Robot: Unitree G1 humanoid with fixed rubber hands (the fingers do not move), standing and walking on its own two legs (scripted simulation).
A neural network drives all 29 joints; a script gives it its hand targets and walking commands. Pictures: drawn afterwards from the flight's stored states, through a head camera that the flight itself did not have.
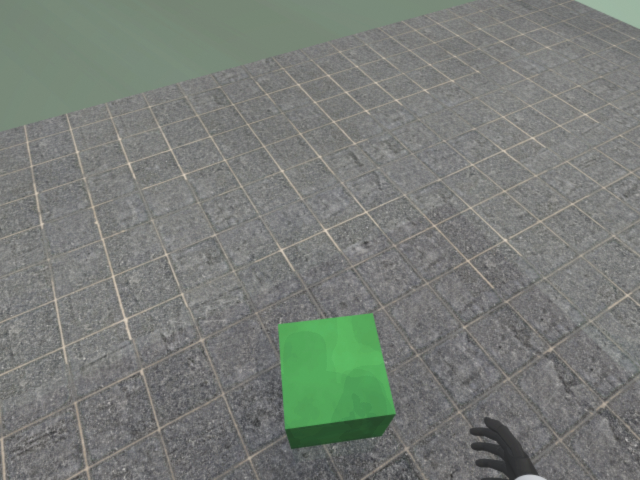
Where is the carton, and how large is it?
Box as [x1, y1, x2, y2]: [278, 313, 395, 448]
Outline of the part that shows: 372,313 278,324 285,430 291,448 378,436 382,434 395,414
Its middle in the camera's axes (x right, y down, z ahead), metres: +0.03 +0.40 +1.09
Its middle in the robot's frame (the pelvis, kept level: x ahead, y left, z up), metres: +0.42 +0.00 -0.64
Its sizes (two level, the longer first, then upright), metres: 0.263 0.262 0.261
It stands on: the floor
